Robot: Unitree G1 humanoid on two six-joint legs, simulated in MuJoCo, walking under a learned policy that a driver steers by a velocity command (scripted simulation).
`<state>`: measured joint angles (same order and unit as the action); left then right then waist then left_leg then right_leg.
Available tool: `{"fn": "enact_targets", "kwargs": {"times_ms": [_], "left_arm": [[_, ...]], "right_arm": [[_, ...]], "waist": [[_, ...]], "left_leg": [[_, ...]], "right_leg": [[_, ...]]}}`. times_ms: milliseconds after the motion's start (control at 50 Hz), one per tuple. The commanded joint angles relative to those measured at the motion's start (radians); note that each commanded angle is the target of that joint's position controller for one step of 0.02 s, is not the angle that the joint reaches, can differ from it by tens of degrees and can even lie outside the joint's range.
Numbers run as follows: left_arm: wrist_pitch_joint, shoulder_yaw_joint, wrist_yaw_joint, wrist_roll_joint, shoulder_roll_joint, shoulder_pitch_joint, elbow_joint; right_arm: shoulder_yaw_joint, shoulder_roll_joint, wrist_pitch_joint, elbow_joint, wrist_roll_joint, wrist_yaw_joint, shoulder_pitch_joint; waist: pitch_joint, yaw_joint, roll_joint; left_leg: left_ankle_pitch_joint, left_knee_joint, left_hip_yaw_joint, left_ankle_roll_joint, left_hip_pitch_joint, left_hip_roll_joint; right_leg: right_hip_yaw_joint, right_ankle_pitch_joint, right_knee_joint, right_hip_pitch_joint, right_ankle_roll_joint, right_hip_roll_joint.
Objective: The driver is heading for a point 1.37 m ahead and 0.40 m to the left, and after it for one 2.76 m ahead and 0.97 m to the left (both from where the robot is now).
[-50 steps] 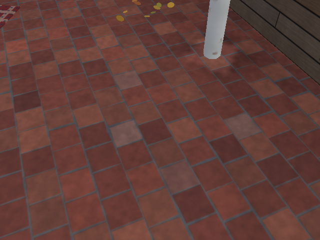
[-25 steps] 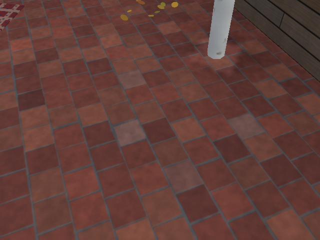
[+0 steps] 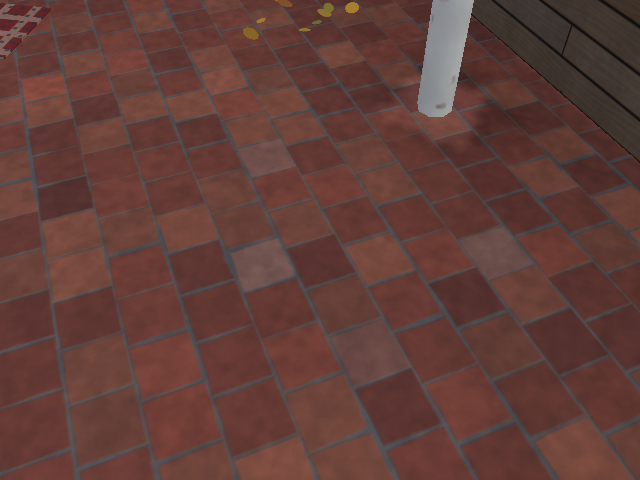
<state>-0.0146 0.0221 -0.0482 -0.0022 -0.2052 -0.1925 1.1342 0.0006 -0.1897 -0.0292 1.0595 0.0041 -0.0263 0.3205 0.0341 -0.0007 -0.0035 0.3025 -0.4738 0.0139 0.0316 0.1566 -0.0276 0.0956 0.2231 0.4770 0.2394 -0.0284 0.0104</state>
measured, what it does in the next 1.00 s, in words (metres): walks ahead: right foot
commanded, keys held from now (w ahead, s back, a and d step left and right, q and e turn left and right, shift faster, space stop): no key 0.32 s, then w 0.26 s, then w+q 0.42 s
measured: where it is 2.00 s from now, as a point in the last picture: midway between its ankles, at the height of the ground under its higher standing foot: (251, 368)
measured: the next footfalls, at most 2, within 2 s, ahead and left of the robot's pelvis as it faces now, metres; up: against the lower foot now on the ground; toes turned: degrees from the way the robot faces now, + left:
right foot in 0.64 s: +0.13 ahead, -0.15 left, +0.00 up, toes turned -2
left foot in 1.14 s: +0.46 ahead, +0.10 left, +0.00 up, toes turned +18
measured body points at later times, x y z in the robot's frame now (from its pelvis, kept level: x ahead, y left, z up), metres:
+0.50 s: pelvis +0.03 -0.01 +0.00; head +0.02 -0.01 +0.45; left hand +0.05 +0.25 -0.15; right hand -0.02 -0.25 -0.15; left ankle -0.03 +0.10 -0.74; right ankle +0.01 -0.12 -0.70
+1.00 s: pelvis +0.22 -0.05 +0.00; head +0.24 -0.05 +0.44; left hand +0.11 +0.17 -0.15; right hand +0.42 -0.26 -0.12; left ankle +0.37 +0.13 -0.68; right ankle +0.09 -0.15 -0.74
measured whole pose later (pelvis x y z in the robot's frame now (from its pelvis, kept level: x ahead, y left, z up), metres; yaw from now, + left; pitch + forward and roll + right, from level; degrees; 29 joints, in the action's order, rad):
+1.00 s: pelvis +0.22 -0.05 +0.00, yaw +11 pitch +1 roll -1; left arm 0.10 0.03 -0.03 0.01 -0.19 -0.43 1.08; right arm -0.06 -0.24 -0.05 0.84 -0.03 0.03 0.14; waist 0.01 0.07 0.04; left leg -0.02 -0.80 -0.02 0.06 0.72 0.09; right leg -0.22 0.34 0.19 -0.12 0.02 0.04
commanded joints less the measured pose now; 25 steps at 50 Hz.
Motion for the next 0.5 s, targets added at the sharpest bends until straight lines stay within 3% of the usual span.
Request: {"fn": "enact_targets", "kwargs": {"times_ms": [20, 320, 340, 360, 380, 400, 420, 440, 460, 500], "left_arm": [[0.005, 0.013, -0.004, 0.0, -0.097, -0.033, -0.02], [0.007, 0.013, -0.008, -0.002, -0.087, -0.062, -0.017], [0.006, 0.009, -0.009, -0.001, -0.072, -0.08, -0.009], [0.005, 0.009, -0.009, -0.004, -0.068, -0.08, -0.008], [0.009, 0.011, -0.009, -0.008, -0.072, -0.068, -0.017], [0.02, 0.012, -0.006, -0.009, -0.077, -0.033, -0.038], [0.038, 0.01, 0.001, -0.011, -0.075, 0.008, -0.066], [0.057, 0.011, 0.009, -0.017, -0.076, 0.044, -0.087], [0.071, 0.015, 0.018, -0.022, -0.082, 0.061, -0.099], [0.098, 0.02, 0.034, -0.03, -0.086, 0.052, -0.108]], "right_arm": [[-0.017, -0.094, -0.005, -0.015, -0.001, -0.002, 0.076], [-0.02, -0.083, -0.004, -0.012, -0.002, -0.002, 0.097], [-0.018, -0.075, -0.003, -0.003, -0.001, -0.003, 0.114], [-0.025, -0.093, 0.0, 0.0, -0.007, -0.006, 0.121], [-0.039, -0.135, 0.003, -0.006, -0.016, -0.011, 0.122], [-0.05, -0.17, 0.003, -0.009, -0.023, -0.015, 0.146], [-0.064, -0.205, -0.003, -0.016, -0.026, -0.017, 0.152], [-0.072, -0.215, -0.013, -0.023, -0.021, -0.018, 0.149], [-0.072, -0.201, -0.025, -0.028, -0.012, -0.016, 0.149], [-0.07, -0.175, -0.039, -0.045, -0.021, -0.009, 0.131]], "waist": [[0.016, 0.0, 0.01], [0.022, -0.001, 0.01], [-0.001, -0.001, 0.018], [0.015, -0.007, 0.038], [0.042, -0.018, 0.085], [0.079, -0.037, 0.135], [0.125, -0.051, 0.175], [0.169, -0.057, 0.171], [0.187, -0.057, 0.149], [0.163, -0.038, 0.1]], "left_leg": [[-0.128, 0.113, -0.052, 0.009, 0.082, 0.056], [-0.147, 0.117, -0.055, 0.015, 0.075, 0.056], [-0.043, 0.134, -0.056, 0.018, 0.066, 0.052], [0.133, 0.16, -0.076, 0.034, 0.073, 0.056], [0.324, 0.199, -0.14, 0.072, 0.079, 0.091], [0.487, 0.266, -0.263, 0.127, 0.069, 0.179], [0.555, 0.332, -0.403, 0.188, 0.076, 0.292], [0.525, 0.371, -0.49, 0.232, 0.077, 0.363], [0.448, 0.377, -0.518, 0.25, 0.029, 0.392], [0.296, 0.351, -0.444, 0.219, -0.071, 0.367]], "right_leg": [[0.003, -0.157, -0.048, -0.048, 0.037, -0.019], [-0.002, -0.159, -0.048, -0.045, 0.03, -0.022], [-0.019, -0.08, -0.042, -0.055, 0.029, -0.008], [-0.051, 0.04, -0.006, -0.026, 0.031, 0.021], [-0.096, 0.182, 0.07, 0.038, 0.035, 0.055], [-0.118, 0.239, 0.162, 0.14, 0.041, 0.058], [-0.118, 0.223, 0.263, 0.218, 0.051, 0.019], [-0.094, 0.221, 0.354, 0.295, 0.062, -0.027], [-0.07, 0.259, 0.433, 0.383, 0.071, -0.061], [-0.058, 0.255, 0.404, 0.447, 0.088, -0.103]]}}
